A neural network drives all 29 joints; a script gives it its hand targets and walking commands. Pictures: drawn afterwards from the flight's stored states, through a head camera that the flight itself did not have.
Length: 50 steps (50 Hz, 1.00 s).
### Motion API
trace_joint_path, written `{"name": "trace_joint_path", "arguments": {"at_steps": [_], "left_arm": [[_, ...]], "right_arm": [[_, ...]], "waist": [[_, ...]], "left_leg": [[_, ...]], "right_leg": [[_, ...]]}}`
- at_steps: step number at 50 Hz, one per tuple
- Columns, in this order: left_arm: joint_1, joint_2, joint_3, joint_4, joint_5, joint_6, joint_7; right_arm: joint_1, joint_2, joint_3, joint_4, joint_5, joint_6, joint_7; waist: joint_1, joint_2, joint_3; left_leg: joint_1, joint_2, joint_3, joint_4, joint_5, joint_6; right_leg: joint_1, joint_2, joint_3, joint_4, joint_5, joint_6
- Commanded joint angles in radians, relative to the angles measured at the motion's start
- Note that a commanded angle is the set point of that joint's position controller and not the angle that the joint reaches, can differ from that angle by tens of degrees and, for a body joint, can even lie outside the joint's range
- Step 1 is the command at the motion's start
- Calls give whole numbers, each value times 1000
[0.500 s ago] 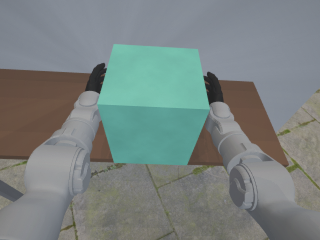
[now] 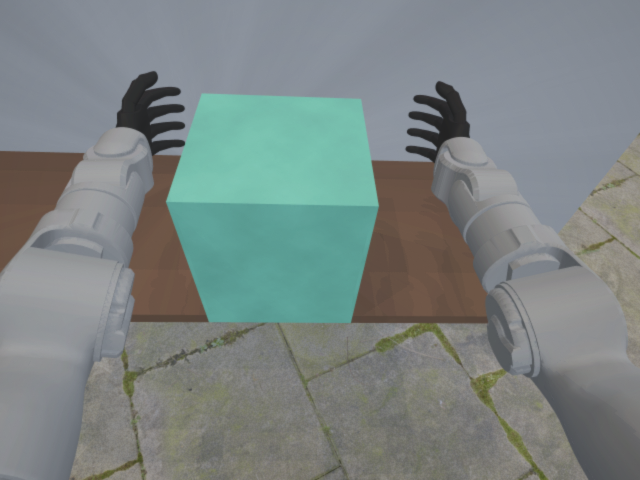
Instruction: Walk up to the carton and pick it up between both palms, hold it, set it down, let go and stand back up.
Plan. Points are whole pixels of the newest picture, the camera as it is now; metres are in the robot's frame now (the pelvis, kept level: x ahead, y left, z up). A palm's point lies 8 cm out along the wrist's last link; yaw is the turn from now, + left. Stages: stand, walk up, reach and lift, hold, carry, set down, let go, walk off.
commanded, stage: set down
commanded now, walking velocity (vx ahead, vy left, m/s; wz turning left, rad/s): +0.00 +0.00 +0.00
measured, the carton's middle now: (281, 215) +0.46 +0.04 +0.07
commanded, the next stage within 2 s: none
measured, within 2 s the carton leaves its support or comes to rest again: neither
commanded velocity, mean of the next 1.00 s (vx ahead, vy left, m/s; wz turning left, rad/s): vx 0.00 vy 0.00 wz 0.00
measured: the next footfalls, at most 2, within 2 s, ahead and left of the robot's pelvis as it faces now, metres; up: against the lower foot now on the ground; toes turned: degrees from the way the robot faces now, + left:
none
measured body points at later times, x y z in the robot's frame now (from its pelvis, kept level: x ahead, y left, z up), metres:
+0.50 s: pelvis +0.00 +0.00 +0.01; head +0.00 +0.03 +0.46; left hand +0.46 +0.23 +0.22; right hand +0.45 -0.15 +0.21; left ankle +0.01 +0.13 -0.74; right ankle +0.02 -0.12 -0.74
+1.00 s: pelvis -0.01 +0.01 +0.01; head -0.02 +0.03 +0.45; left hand +0.40 +0.24 +0.16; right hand +0.39 -0.15 +0.15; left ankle +0.01 +0.13 -0.74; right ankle +0.02 -0.12 -0.74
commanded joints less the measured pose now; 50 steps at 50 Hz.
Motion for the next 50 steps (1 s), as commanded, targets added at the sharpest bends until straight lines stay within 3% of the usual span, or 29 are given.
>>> {"name": "trace_joint_path", "arguments": {"at_steps": [1, 4, 6, 8, 9, 10, 11, 12, 18, 24, 34, 50], "left_arm": [[-425, 136, 21, -103, 4, -2, -11], [-444, 166, 47, -187, 18, 19, -4], [-442, 168, 57, -182, 30, 47, -1], [-468, 183, 70, -256, 37, 73, 8], [-621, 313, 171, -559, 19, 90, 28], [-548, 336, 162, -366, 56, 140, 27], [-518, 265, 165, -377, 55, 175, 15], [-473, 255, 146, -323, 61, 204, 2], [-309, 152, 111, -315, 78, 237, -47], [-245, 141, 130, -429, 94, 191, -44], [-138, 130, 207, -696, 123, 236, -3], [206, 50, 288, -960, 186, 324, -38]], "right_arm": [[-435, -112, -26, -161, -18, 1, -20], [-445, -118, -39, -236, -16, 14, -35], [-449, -109, -28, -227, -11, 37, -40], [-457, -127, -39, -265, -6, 51, -47], [-559, -161, -8, -575, 57, 33, -52], [-547, -178, 7, -406, 52, 88, -53], [-504, -164, 31, -358, 85, 113, -58], [-484, -167, 46, -329, 102, 133, -61], [-332, -144, 67, -249, 130, 161, -61], [-243, -119, 37, -342, 85, 109, -36], [-135, -112, -63, -560, -22, 94, -27], [201, -24, -72, -774, -70, 101, -26]], "waist": [[-11, 53, -515], [-2, 74, -583], [-1, 65, -552], [4, 97, -596], [89, 93, -951], [29, 74, -767], [46, 55, -709], [28, 66, -631], [-1, 76, -348], [16, 94, -258], [47, 109, -365], [49, 76, -150]], "left_leg": [[184, -66, 39, -27, 197, -11], [204, -69, 48, -29, 250, -21], [209, -70, 50, -38, 244, -24], [257, -70, 52, -34, 301, -32], [231, -114, 66, 50, 498, -35], [200, -96, 62, 23, 474, -43], [182, -93, 58, -16, 420, -34], [204, -86, 62, -30, 393, -35], [377, -60, 50, -66, 358, -20], [409, -57, 50, -70, 311, -13], [401, -66, 78, -45, 282, -26], [371, -69, 79, -87, 195, -11]], "right_leg": [[325, 22, 3, 2, 241, 22], [385, 26, 4, 13, 316, 25], [399, 30, 2, 6, 311, 25], [404, 35, -2, 4, 358, 25], [563, 19, 33, 77, 595, 24], [624, 15, 36, 89, 712, 45], [618, 17, 27, 79, 665, 54], [600, 21, 27, 61, 615, 52], [475, 43, 11, -60, 318, 18], [424, 47, 11, -97, 141, -7], [483, 57, 10, -50, 135, 0], [544, 53, 4, -62, 76, 13]]}}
